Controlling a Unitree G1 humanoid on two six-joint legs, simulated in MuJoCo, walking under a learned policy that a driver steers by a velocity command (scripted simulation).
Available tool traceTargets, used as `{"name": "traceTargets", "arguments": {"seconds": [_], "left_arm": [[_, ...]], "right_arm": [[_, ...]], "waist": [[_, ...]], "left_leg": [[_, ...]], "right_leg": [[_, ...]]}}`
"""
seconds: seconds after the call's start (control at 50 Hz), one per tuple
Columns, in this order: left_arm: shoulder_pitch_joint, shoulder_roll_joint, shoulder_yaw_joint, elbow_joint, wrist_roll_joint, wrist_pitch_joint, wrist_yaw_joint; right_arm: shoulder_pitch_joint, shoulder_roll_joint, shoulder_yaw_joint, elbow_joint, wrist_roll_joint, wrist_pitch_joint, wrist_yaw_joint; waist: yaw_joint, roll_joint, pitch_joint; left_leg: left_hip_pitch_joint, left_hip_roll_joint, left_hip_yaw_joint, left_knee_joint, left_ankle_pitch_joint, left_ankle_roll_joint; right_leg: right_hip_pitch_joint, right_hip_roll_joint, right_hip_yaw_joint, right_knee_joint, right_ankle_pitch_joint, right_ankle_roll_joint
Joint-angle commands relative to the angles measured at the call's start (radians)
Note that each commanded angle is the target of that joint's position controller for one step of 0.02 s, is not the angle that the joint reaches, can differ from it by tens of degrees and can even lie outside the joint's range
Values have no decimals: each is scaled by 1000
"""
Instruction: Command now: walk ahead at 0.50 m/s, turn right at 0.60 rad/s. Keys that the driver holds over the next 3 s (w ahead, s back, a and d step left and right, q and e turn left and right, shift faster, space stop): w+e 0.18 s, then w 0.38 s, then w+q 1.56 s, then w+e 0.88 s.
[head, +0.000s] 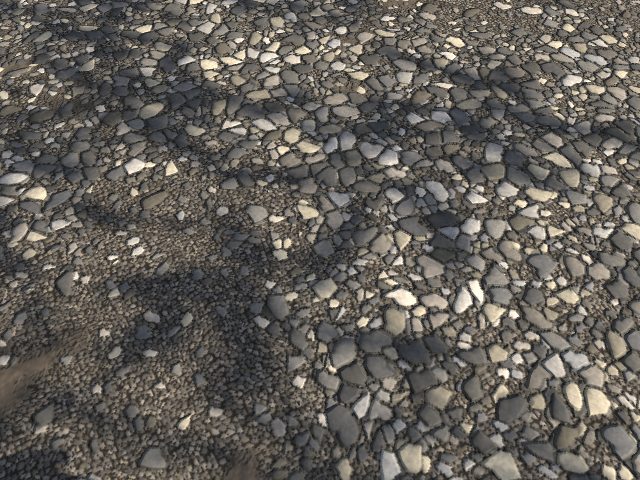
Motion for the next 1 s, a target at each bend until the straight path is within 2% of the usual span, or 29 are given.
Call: {"name": "traceTargets", "arguments": {"seconds": [0.02,0.08,0.14,0.22,0.26,0.28,0.3,0.32,0.34,0.36,0.38,0.4,0.42,0.44,0.48,0.54,0.64,0.74,0.78,0.8,0.82,0.84,0.86,0.88,0.9,0.92,0.94,0.96,1.0], "left_arm": [[-35,32,6,-93,5,-7,-4],[-88,25,0,-98,4,-15,-18],[-191,6,-10,-121,4,-25,-38],[-264,13,-9,-162,2,-26,-58],[-204,47,10,-159,12,-23,-57],[-84,82,32,-129,15,-21,-53],[80,134,61,-81,13,-16,-39],[209,233,84,-55,16,-8,-18],[175,262,75,-74,11,-19,-22],[157,173,49,-75,16,-30,-32],[116,145,39,-66,19,-39,-34],[55,118,29,-58,17,-45,-35],[10,84,18,-61,23,-52,-35],[-15,70,12,-65,30,-56,-34],[-22,75,14,-51,28,-71,-31],[4,93,18,-17,28,-80,-19],[50,112,19,30,31,-77,-6],[110,128,29,93,24,-66,-2],[98,138,33,101,20,-54,5],[81,149,36,97,20,-48,11],[69,161,39,92,22,-41,17],[50,161,36,85,23,-30,25],[65,141,25,68,34,-31,37],[183,28,-14,27,52,-56,20],[126,61,-16,39,42,-90,3],[33,114,-2,5,1,-113,-12],[-25,109,-8,-13,0,-125,-12],[-53,107,-4,-18,23,-129,-6],[-26,105,4,-22,41,-109,1]], "right_arm": [[-24,-143,-35,-37,3,-18,-5],[-26,-166,-39,-17,3,-9,-9],[6,-188,-40,7,10,3,-13],[61,-224,-48,42,33,23,-11],[62,-256,-55,50,43,33,-13],[51,-261,-54,52,45,39,-16],[58,-233,-40,52,39,38,-20],[84,-144,-8,15,1,29,-18],[147,-98,17,0,8,4,-6],[48,-200,-11,-8,45,-12,6],[-26,-192,-7,-35,62,-20,9],[-45,-172,-3,-32,45,-21,1],[-39,-176,-9,-24,26,-13,-4],[-7,-170,-9,-13,23,-1,-2],[25,-139,-4,4,18,19,-2],[-58,-117,1,-20,6,32,-7],[-188,-80,19,-42,23,20,16],[-286,-88,21,-96,32,16,46],[-278,-95,18,-110,27,14,59],[-245,-108,11,-109,24,16,61],[-181,-133,-2,-99,20,19,59],[-50,-171,-27,-69,19,22,54],[104,-236,-54,-42,22,27,41],[168,-338,-78,-43,25,28,35],[192,-257,-54,-47,33,27,36],[152,-217,-42,-52,26,28,31],[92,-203,-38,-67,25,29,26],[35,-180,-31,-80,23,32,24],[-19,-152,-20,-107,9,33,18]], "waist": [[8,128,-9],[-7,116,-5],[-47,109,22],[-53,115,48],[5,146,-2],[84,141,-69],[164,119,-151],[176,-66,-268],[102,-206,-439],[153,-71,-386],[137,-60,-236],[92,16,-149],[59,3,-112],[29,-12,-99],[6,-8,-91],[19,9,-31],[79,-2,15],[116,9,59],[99,-4,44],[76,-21,13],[41,-41,-42],[-33,-28,-119],[-97,32,-218],[-32,286,-344],[-78,245,-433],[-90,194,-295],[-67,105,-195],[-31,49,-117],[29,97,-80]], "left_leg": [[113,301,-215,-215,195,172],[142,280,-99,-217,272,152],[164,269,-11,-211,289,124],[250,311,29,-170,410,107],[285,319,57,-45,733,95],[263,300,87,105,849,77],[133,264,114,309,793,46],[-204,182,127,670,265,-5],[-437,22,-50,955,-384,-39],[-527,75,-167,1005,-341,-32],[-560,111,-145,970,-277,-17],[-531,155,-138,885,-200,-15],[-476,180,-141,822,-155,-18],[-420,192,-147,800,-117,-23],[-387,192,-137,749,-74,-44],[-457,191,-134,609,59,-76],[-434,151,-102,314,332,-62],[-504,112,-110,200,259,-6],[-489,90,-89,182,169,25],[-427,62,-60,181,121,43],[-327,22,-23,188,81,62],[-146,-26,7,156,102,90],[142,47,-129,165,160,140],[534,305,-664,112,-1,339],[631,353,-912,-42,-111,361],[542,331,-773,-67,-132,309],[392,295,-658,-76,-72,279],[244,261,-571,-93,31,263],[79,211,-492,-136,178,261]], "right_leg": [[-161,-66,37,-71,73,17],[-151,-66,9,-223,227,17],[-103,-46,-49,-391,335,0],[-53,-10,-98,-511,240,-49],[79,55,-142,-545,137,-93],[249,95,-161,-601,163,-125],[515,110,-141,-632,235,-155],[865,-118,203,-617,263,-241],[1009,-327,713,-787,143,-403],[956,-306,632,-830,104,-358],[815,-264,467,-835,160,-319],[668,-216,354,-846,245,-283],[565,-184,280,-868,333,-267],[497,-163,244,-902,359,-264],[437,-157,199,-955,400,-278],[417,-140,122,-1002,430,-272],[453,-115,-8,-1027,357,-209],[633,-190,-48,-984,394,-188],[695,-208,-71,-922,544,-165],[707,-204,-91,-863,716,-149],[714,-191,-111,-767,908,-130],[675,-153,-157,-583,1023,-100],[479,-118,-180,-321,847,-60],[28,76,-155,84,135,20],[-125,121,28,198,-235,11],[-213,62,57,221,-174,-7],[-207,17,39,155,-95,-17],[-169,-15,25,62,-49,-12],[-54,-44,24,-30,-3,9]]}}
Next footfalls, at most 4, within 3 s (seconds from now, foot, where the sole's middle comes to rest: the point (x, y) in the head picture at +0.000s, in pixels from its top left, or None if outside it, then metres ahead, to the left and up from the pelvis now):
0.30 right None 0.32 -0.17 -0.78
0.86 left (324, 391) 0.67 -0.01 -0.78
1.32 right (401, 289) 0.94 -0.21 -0.78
1.84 left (267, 234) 1.13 0.13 -0.78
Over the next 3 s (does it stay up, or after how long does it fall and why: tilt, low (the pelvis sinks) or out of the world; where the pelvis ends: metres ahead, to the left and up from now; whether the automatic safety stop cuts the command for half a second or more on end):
stays up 1.58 0.33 0.00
